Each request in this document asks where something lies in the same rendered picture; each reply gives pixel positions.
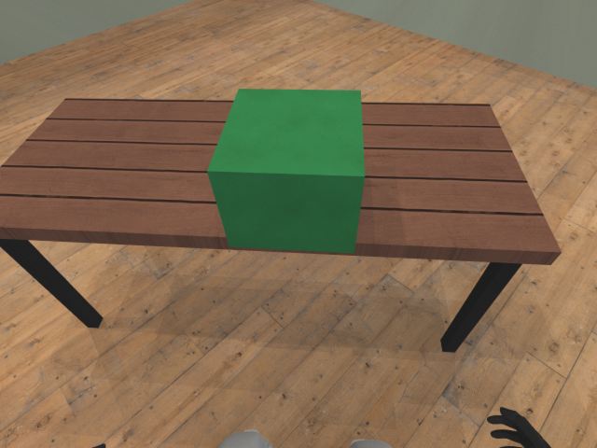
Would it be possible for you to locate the right robot hand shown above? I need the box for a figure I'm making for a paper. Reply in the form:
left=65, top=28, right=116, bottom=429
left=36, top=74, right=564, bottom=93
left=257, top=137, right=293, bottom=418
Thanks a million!
left=487, top=407, right=551, bottom=448

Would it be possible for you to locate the carton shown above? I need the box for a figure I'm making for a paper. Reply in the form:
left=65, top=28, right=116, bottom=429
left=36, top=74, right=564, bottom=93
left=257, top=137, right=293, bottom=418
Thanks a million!
left=207, top=89, right=365, bottom=253

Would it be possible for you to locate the table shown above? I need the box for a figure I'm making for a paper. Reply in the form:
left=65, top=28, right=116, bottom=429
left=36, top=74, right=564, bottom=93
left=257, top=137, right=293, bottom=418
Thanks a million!
left=0, top=98, right=562, bottom=353

